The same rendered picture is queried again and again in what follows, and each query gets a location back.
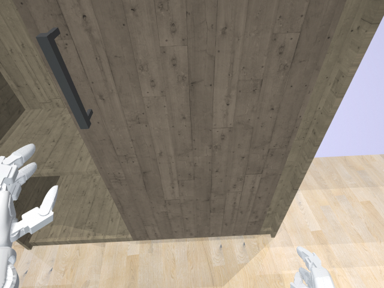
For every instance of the left robot forearm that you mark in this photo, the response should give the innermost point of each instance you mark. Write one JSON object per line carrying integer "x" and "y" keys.
{"x": 8, "y": 274}

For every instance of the wardrobe door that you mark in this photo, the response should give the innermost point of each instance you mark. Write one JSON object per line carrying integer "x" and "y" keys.
{"x": 345, "y": 30}
{"x": 196, "y": 103}

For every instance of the left robot hand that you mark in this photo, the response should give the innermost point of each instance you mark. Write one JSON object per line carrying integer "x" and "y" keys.
{"x": 11, "y": 180}

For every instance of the handle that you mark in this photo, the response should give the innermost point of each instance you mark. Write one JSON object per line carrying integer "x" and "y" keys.
{"x": 56, "y": 62}

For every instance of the right robot hand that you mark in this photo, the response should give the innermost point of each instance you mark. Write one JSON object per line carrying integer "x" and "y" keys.
{"x": 318, "y": 277}

